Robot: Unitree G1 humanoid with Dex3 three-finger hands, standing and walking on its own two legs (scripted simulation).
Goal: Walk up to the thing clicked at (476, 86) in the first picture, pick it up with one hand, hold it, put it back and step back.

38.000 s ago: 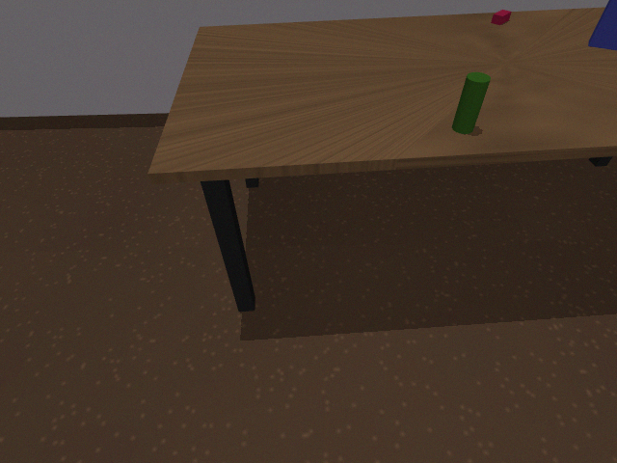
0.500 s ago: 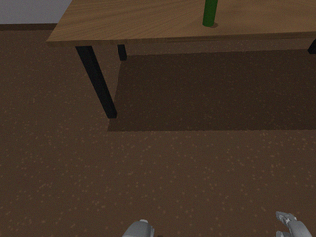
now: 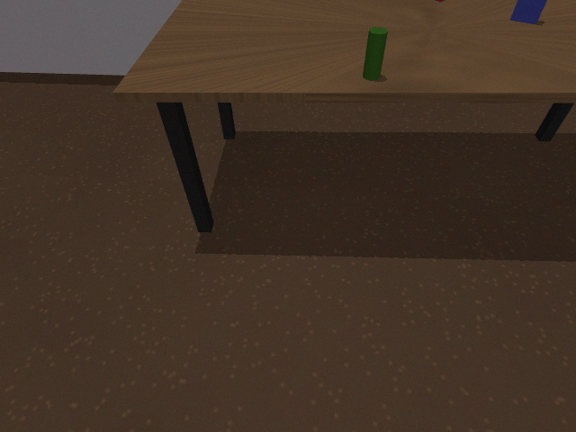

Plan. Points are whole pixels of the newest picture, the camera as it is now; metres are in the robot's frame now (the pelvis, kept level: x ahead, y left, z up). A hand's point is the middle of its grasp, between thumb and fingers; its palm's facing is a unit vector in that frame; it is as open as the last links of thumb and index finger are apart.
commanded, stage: step back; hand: right
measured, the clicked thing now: (374, 54) +1.10 -0.23 +0.03
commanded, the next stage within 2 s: stand in 0.64 s
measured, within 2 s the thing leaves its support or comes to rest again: neither
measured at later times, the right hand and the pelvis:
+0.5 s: hand out of the picture +0.13 -0.22 -0.15, palm faces -0.02 +0.94 -0.34, open 7.4 cm; pelvis +0.04 +0.02 +0.00, yaw +0 degrees
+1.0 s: hand out of the picture +0.15 -0.23 -0.13, palm faces +0.02 +0.94 -0.35, open 7.4 cm; pelvis +0.05 +0.03 +0.02, yaw +0 degrees
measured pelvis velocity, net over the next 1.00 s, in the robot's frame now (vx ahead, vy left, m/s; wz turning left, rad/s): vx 0.05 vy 0.03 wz -0.01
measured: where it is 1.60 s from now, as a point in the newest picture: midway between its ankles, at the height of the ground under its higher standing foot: outside the picture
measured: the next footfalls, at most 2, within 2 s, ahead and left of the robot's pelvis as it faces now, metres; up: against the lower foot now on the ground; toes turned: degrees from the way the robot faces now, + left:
left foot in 0.24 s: +0.09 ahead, +0.15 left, +0.00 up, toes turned +2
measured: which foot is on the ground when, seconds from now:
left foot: down 0.00-0.00, up 0.02-0.22, down 0.24-1.00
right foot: down 0.00-1.00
